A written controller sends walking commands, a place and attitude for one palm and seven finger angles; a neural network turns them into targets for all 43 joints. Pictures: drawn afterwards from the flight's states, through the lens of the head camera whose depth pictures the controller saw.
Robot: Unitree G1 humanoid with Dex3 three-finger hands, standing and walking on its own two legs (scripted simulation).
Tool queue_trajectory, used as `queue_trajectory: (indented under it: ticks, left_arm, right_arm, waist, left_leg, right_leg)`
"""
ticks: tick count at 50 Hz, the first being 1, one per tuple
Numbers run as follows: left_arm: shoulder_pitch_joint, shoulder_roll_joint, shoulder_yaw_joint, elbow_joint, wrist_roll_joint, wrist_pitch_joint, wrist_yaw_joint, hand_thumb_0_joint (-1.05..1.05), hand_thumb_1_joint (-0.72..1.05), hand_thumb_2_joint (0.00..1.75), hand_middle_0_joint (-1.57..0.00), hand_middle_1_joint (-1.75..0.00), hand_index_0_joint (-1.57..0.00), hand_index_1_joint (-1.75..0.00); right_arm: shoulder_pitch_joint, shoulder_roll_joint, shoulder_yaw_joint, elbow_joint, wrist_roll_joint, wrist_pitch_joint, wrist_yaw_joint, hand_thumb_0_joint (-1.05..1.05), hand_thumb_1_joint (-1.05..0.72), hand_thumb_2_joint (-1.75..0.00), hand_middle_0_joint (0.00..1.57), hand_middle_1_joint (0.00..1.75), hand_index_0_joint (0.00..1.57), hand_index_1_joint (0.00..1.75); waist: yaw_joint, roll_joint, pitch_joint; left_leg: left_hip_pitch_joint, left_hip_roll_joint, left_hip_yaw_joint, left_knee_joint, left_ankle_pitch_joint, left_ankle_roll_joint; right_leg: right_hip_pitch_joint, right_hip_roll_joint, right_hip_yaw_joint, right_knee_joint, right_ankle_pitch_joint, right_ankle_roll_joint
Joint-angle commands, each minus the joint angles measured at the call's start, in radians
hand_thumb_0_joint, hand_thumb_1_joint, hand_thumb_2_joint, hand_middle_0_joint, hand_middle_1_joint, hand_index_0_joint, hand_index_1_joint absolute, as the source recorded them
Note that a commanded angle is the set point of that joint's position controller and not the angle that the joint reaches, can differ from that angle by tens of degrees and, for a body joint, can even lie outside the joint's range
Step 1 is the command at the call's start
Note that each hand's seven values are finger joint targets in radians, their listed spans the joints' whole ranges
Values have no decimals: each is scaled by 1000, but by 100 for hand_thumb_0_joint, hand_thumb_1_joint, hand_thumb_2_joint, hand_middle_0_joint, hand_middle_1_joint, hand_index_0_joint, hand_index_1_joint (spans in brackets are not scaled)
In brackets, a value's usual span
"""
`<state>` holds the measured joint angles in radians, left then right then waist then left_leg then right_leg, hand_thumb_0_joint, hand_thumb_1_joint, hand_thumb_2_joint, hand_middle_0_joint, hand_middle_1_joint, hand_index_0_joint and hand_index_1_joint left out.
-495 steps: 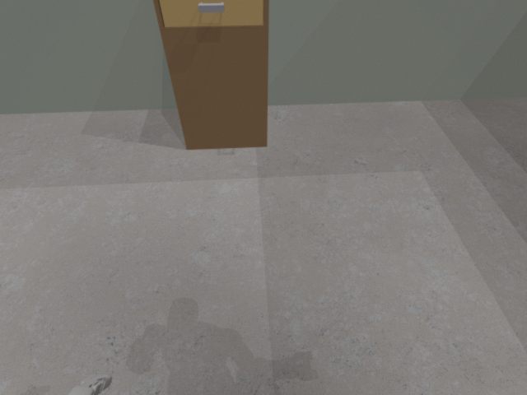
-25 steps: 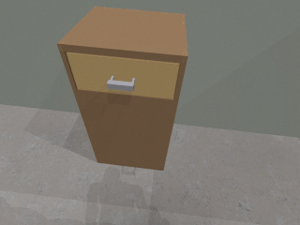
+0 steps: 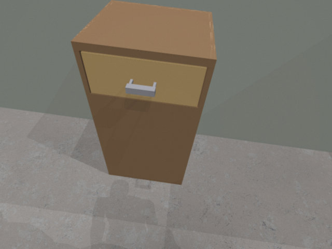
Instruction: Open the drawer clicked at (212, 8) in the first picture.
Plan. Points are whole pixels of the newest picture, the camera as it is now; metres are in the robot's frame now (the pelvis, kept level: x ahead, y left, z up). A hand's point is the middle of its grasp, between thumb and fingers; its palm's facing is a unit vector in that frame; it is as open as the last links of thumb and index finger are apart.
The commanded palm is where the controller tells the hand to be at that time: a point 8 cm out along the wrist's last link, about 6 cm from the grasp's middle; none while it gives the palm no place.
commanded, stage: look again from close up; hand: left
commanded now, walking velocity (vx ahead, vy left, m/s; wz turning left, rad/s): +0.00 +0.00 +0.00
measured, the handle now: (141, 86) +0.64 +0.14 +0.02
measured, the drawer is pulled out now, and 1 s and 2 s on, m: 0.00 0.00 0.00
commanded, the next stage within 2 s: shuffle to correct the standing spot in 0.34 s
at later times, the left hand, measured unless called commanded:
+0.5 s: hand out of the picture +0.01 +0.15 -0.18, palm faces +0.05 -0.99 -0.13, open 7.4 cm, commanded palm none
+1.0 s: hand out of the picture +0.05 +0.12 -0.18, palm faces +0.09 -0.99 -0.14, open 7.4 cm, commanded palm none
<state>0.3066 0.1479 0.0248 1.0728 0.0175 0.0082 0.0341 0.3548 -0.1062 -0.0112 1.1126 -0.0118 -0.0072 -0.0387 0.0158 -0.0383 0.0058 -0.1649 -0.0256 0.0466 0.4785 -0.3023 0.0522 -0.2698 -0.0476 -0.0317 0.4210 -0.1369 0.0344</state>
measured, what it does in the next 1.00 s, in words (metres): walks ahead: left foot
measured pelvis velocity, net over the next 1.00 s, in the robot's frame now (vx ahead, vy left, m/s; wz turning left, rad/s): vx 0.11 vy -0.03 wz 0.00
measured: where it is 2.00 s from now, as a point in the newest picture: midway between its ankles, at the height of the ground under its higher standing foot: outside the picture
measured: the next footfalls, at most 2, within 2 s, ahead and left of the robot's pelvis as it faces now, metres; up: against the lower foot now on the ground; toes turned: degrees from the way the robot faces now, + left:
left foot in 1.00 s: +0.19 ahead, +0.08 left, +0.00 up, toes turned +5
left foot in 1.56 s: +0.11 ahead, +0.08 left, +0.00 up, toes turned +1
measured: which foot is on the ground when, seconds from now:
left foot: down 0.00-0.76, up 0.78-0.98, down 1.00-1.00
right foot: down 0.00-1.00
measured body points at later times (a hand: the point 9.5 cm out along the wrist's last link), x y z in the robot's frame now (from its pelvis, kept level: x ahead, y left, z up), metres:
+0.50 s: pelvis +0.03 +0.00 +0.00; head +0.04 +0.01 +0.45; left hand +0.00 +0.20 -0.17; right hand +0.02 -0.21 -0.16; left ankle -0.03 +0.08 -0.74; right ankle +0.05 -0.15 -0.74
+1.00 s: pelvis +0.11 -0.03 -0.01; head +0.14 -0.02 +0.44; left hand +0.05 +0.17 -0.17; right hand +0.15 -0.26 -0.16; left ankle +0.15 +0.08 -0.74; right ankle +0.05 -0.15 -0.74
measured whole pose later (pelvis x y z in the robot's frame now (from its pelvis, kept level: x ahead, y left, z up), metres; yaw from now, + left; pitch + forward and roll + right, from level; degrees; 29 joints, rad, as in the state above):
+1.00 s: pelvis +0.11 -0.03 -0.01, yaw +0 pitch -1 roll -2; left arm 0.39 0.09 0.02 1.11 0.02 -0.01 0.03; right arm 0.22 -0.17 -0.03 1.07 0.00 -0.01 -0.04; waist 0.03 0.02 0.08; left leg -0.34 0.05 0.06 0.62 -0.23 0.00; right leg -0.13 0.01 -0.06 0.50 -0.36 0.00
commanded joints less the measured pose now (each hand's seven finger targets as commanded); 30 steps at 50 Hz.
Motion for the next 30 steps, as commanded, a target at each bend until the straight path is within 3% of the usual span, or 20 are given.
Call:
queue_trajectory:
  ticks: [1,4,7,9,14,22,25,27,30]
  left_arm:
    - [70,48,-2,-8,2,-6,2,0,90,90,-20,-30,-20,-30]
    - [70,47,-4,-3,2,-5,1,0,90,90,-20,-30,-20,-30]
    - [69,48,-5,0,1,-5,3,0,90,90,-20,-30,-20,-30]
    - [69,49,-7,3,0,-8,4,0,90,90,-20,-30,-20,-30]
    - [73,46,-8,10,-3,-13,8,0,90,90,-20,-30,-20,-30]
    - [78,43,-11,23,-2,-18,10,0,90,90,-20,-30,-20,-30]
    - [80,36,-10,27,3,-13,3,0,90,90,-20,-30,-20,-30]
    - [70,27,-6,20,10,-9,-6,0,90,90,-20,-30,-20,-30]
    - [68,20,-2,6,16,-9,-19,0,90,90,-20,-30,-20,-30]
  right_arm:
    - [22,-126,-13,-41,-2,-21,-8,0,-90,-90,20,30,20,30]
    - [33,-127,-14,-32,-2,-18,-6,0,-90,-90,20,30,20,30]
    - [40,-122,-13,-24,0,-17,-5,0,-90,-90,20,30,20,30]
    - [47,-119,-13,-22,1,-17,-5,0,-90,-90,20,30,20,30]
    - [52,-112,-12,-11,2,-17,-6,0,-90,-90,20,30,20,30]
    - [38,-108,-9,-6,4,-15,-10,0,-90,-90,20,30,20,30]
    - [48,-122,-14,-1,-1,-12,-9,0,-90,-90,20,30,20,30]
    - [45,-137,-22,-2,-6,-8,-9,0,-90,-90,20,30,20,30]
    - [54,-161,-32,-13,-8,-7,-11,0,-90,-90,20,30,20,30]
  waist:
    - [13,96,87]
    - [11,75,114]
    - [7,73,115]
    - [3,42,98]
    - [-9,41,63]
    - [-19,34,59]
    - [-25,65,69]
    - [-26,93,124]
    - [-28,129,180]
  left_leg:
    - [-169,171,-166,-229,119,-1]
    - [-180,161,-163,-243,46,-3]
    - [-164,156,-157,-240,57,-5]
    - [-140,149,-141,-219,95,-5]
    - [-68,136,-104,-175,223,-11]
    - [-24,130,-80,-145,275,-15]
    - [-12,147,-96,-176,59,-3]
    - [-44,176,-133,-226,-93,16]
    - [-38,217,-178,-255,-169,48]
  right_leg:
    - [132,-34,20,7,38,-29]
    - [131,-38,20,0,41,-27]
    - [126,-41,22,-2,49,-27]
    - [133,-48,29,-8,73,-28]
    - [129,-55,37,-4,126,-33]
    - [115,-58,49,-4,165,-39]
    - [76,-32,32,14,-5,-43]
    - [27,-8,4,53,-91,-44]
    - [-57,14,-25,111,-134,-48]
